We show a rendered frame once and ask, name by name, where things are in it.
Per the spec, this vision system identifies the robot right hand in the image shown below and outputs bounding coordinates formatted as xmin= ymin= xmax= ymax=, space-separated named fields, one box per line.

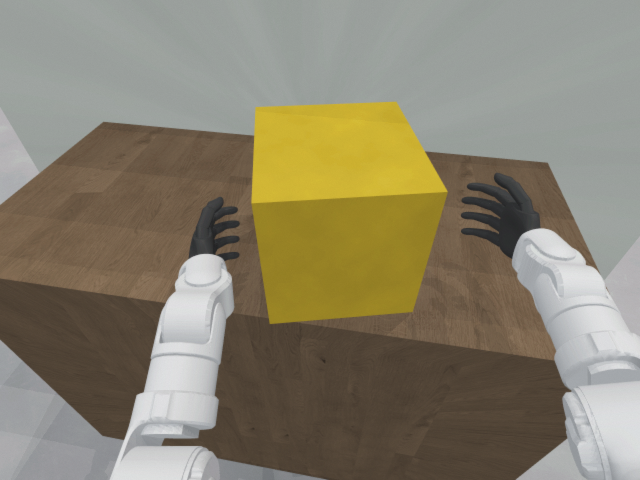
xmin=461 ymin=173 xmax=541 ymax=259

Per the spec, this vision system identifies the right robot forearm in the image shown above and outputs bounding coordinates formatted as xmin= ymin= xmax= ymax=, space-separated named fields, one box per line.
xmin=512 ymin=228 xmax=640 ymax=390

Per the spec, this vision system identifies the left robot upper arm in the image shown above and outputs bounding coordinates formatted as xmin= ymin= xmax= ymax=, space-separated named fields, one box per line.
xmin=112 ymin=446 xmax=220 ymax=480

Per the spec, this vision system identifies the carton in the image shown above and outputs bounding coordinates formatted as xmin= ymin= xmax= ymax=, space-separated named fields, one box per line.
xmin=251 ymin=102 xmax=448 ymax=324

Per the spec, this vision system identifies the robot left hand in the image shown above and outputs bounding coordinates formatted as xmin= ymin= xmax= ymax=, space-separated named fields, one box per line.
xmin=189 ymin=197 xmax=240 ymax=261

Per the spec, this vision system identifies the pedestal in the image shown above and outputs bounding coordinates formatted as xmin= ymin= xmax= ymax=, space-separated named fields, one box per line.
xmin=0 ymin=122 xmax=609 ymax=480

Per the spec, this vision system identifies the left robot forearm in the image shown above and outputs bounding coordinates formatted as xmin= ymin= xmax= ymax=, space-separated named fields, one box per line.
xmin=110 ymin=254 xmax=234 ymax=480

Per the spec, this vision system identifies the right robot upper arm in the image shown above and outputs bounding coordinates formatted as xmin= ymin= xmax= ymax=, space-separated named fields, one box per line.
xmin=562 ymin=381 xmax=640 ymax=480

